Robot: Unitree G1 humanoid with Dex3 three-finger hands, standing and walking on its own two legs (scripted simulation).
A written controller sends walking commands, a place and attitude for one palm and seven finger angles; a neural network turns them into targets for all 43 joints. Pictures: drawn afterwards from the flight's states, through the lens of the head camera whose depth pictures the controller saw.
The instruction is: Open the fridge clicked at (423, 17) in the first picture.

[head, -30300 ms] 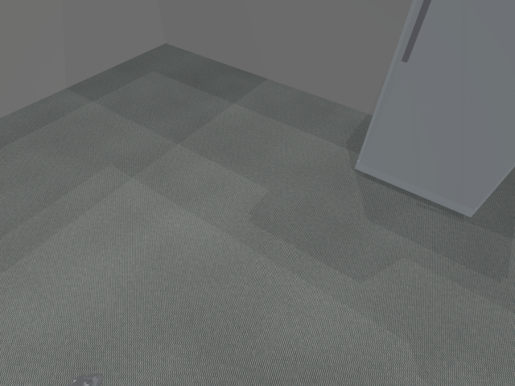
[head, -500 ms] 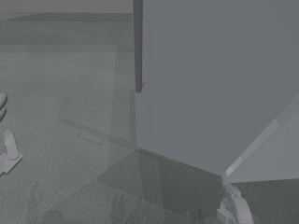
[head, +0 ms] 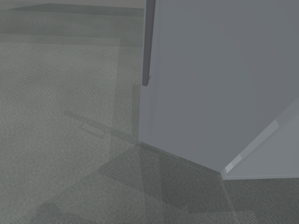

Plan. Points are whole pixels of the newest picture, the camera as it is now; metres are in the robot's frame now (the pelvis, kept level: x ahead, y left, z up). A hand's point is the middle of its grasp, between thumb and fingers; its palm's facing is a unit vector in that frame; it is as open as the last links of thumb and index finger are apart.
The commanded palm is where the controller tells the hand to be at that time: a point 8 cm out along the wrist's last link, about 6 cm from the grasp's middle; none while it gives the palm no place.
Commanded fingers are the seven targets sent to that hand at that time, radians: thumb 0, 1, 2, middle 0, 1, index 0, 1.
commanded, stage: let the arm hang, fingers relaxed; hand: left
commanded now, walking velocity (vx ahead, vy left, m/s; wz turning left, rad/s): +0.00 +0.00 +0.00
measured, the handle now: (151, 30) +0.69 +0.04 +0.16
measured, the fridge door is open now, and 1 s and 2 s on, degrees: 65 65 65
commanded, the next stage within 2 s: look to check the result in 0.76 s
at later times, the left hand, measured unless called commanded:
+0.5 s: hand out of the picture +0.04 +0.23 -0.16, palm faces -0.01 -0.97 -0.26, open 7.3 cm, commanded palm none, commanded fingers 0.00 0.90 0.90 -0.20 -0.30 -0.20 -0.30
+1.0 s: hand out of the picture +0.12 +0.25 -0.14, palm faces -0.04 -0.94 -0.34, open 7.3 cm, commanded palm none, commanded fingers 0.00 0.90 0.90 -0.20 -0.30 -0.20 -0.30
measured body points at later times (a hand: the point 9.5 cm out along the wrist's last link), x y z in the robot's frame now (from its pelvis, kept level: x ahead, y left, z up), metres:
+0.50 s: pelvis +0.01 +0.02 +0.01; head +0.02 +0.02 +0.46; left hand +0.05 +0.28 -0.14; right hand +0.04 -0.23 -0.15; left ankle +0.02 +0.10 -0.74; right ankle +0.02 -0.12 -0.74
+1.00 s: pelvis +0.03 +0.01 +0.01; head +0.05 +0.01 +0.46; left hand +0.13 +0.30 -0.12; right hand +0.11 -0.30 -0.12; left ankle +0.02 +0.10 -0.74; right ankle +0.02 -0.12 -0.74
